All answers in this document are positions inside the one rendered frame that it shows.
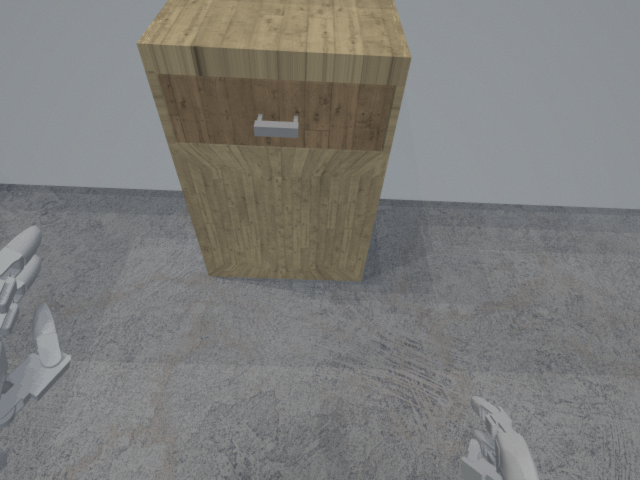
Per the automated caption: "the right robot hand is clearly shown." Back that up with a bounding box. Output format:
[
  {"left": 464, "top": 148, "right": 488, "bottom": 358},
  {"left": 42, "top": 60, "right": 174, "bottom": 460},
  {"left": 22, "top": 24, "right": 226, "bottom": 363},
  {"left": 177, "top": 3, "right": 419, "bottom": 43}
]
[{"left": 462, "top": 396, "right": 540, "bottom": 480}]

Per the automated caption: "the cabinet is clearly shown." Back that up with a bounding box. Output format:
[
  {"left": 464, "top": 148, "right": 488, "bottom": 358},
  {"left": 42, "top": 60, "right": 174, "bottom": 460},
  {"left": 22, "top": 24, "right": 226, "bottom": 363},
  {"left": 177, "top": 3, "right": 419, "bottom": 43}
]
[{"left": 136, "top": 0, "right": 412, "bottom": 281}]

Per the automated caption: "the left robot hand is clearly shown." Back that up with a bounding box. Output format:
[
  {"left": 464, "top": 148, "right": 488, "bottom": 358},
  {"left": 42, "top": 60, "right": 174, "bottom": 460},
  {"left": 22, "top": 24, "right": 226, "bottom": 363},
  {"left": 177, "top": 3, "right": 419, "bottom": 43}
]
[{"left": 0, "top": 225, "right": 71, "bottom": 429}]

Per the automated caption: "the handle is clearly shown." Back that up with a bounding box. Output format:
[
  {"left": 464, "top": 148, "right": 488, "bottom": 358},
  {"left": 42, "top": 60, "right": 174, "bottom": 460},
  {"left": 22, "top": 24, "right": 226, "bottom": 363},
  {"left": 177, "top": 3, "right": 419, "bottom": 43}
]
[{"left": 254, "top": 114, "right": 299, "bottom": 138}]

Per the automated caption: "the drawer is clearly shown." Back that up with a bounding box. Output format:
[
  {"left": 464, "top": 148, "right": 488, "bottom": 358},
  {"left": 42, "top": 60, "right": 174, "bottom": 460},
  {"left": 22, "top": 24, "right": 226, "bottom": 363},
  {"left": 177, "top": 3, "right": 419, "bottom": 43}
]
[{"left": 158, "top": 74, "right": 394, "bottom": 151}]

